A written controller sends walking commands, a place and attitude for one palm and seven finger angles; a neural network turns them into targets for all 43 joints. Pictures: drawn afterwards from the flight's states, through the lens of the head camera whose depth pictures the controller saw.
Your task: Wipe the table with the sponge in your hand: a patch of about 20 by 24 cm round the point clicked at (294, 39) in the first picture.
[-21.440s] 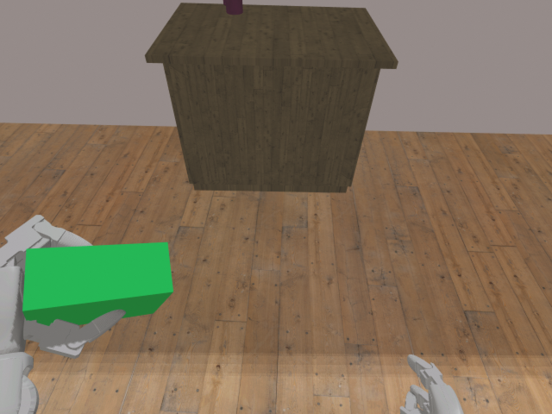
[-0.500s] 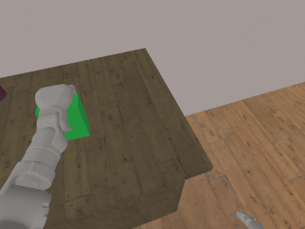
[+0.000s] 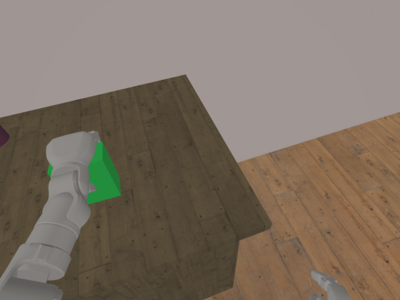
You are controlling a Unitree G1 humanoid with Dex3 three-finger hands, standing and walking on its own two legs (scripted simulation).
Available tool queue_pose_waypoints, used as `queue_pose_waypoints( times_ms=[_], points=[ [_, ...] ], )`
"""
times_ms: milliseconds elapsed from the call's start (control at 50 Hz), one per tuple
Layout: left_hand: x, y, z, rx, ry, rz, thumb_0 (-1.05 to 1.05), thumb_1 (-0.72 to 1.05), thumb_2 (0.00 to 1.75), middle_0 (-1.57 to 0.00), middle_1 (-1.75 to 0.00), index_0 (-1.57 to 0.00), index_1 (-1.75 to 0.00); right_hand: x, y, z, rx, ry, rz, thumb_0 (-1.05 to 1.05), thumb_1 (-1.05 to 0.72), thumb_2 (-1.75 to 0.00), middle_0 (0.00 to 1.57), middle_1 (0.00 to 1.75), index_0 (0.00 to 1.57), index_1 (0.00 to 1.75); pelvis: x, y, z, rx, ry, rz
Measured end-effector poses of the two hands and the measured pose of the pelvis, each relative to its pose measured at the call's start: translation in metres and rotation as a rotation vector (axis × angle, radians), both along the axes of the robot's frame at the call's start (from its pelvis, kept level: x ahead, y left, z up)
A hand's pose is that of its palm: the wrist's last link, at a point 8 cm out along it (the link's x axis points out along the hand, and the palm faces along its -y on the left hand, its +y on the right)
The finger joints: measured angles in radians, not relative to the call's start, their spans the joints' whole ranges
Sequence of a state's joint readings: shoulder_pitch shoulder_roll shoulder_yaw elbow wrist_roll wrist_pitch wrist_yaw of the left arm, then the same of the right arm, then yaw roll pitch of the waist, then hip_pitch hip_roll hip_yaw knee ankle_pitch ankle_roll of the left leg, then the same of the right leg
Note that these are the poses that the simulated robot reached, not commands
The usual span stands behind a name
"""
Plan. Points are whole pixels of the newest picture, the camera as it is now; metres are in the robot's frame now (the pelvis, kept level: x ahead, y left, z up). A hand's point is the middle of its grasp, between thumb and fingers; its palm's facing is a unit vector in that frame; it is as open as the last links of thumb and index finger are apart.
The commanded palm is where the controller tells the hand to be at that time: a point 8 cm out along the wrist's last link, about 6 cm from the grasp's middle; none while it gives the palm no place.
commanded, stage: wipe back along the middle lane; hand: left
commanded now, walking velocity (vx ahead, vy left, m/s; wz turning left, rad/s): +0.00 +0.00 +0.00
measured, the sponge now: (92, 181) +0.36 +0.28 +0.03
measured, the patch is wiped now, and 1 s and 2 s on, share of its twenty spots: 0.40 0.75 0.80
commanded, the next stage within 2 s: slide across to the third lane in 1.08 s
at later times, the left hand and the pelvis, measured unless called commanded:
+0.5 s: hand (82, 183) +0.32 +0.27 +0.08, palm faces +0.04 -0.03 -1.00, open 9.9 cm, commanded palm +0.27 +0.25 +0.11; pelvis +0.00 +0.01 +0.00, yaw +0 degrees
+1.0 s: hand (86, 203) +0.27 +0.24 +0.08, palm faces +0.06 -0.04 -1.00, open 9.9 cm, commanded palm +0.22 +0.22 +0.11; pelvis +0.00 -0.01 +0.00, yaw +0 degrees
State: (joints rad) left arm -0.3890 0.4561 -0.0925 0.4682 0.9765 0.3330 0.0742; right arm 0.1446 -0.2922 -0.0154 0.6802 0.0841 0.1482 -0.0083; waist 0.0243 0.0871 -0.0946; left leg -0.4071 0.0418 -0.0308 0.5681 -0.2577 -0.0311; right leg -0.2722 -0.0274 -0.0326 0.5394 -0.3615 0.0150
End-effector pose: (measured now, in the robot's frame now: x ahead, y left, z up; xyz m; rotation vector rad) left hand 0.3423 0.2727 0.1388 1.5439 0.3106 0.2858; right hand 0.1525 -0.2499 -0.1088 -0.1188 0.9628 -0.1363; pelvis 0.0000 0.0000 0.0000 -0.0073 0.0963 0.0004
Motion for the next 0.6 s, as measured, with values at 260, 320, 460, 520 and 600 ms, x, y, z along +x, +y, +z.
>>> queue_pose_waypoints(
  times_ms=[260,320,460,520,600],
  points=[
    [-0.025,-0.003,0.000,-0.018,-0.032,-0.003,0.00,-0.48,1.05,-0.74,-1.35,-0.76,-1.36,0.028,0.017,0.012,0.016,-0.086,0.047,0.01,-0.91,-0.90,0.20,0.30,0.20,0.30,0.001,0.004,0.000,0.002,-0.021,0.001],
    [-0.030,-0.005,0.000,-0.019,-0.036,-0.006,0.00,-0.48,1.05,-0.74,-1.35,-0.76,-1.36,0.034,0.022,0.014,0.025,-0.105,0.059,0.01,-0.91,-0.90,0.20,0.30,0.20,0.30,0.001,0.005,0.000,0.002,-0.023,0.000],
    [-0.043,-0.010,-0.001,-0.016,-0.048,-0.014,0.00,-0.48,1.05,-0.73,-1.36,-0.75,-1.36,0.043,0.032,0.016,0.048,-0.133,0.085,0.01,-0.91,-0.90,0.20,0.30,0.20,0.30,0.001,0.006,0.000,0.004,-0.029,0.000],
    [-0.049,-0.013,-0.001,-0.017,-0.053,-0.013,0.00,-0.48,1.05,-0.73,-1.36,-0.75,-1.36,0.046,0.035,0.016,0.055,-0.138,0.096,0.01,-0.91,-0.90,0.20,0.30,0.20,0.30,0.001,0.006,0.000,0.005,-0.033,0.001],
    [-0.055,-0.017,-0.001,-0.018,-0.058,-0.006,0.00,-0.48,1.05,-0.73,-1.36,-0.75,-1.37,0.049,0.038,0.015,0.063,-0.143,0.109,0.02,-0.91,-0.90,0.20,0.30,0.20,0.30,0.001,0.005,0.000,0.006,-0.036,0.002]
  ],
)
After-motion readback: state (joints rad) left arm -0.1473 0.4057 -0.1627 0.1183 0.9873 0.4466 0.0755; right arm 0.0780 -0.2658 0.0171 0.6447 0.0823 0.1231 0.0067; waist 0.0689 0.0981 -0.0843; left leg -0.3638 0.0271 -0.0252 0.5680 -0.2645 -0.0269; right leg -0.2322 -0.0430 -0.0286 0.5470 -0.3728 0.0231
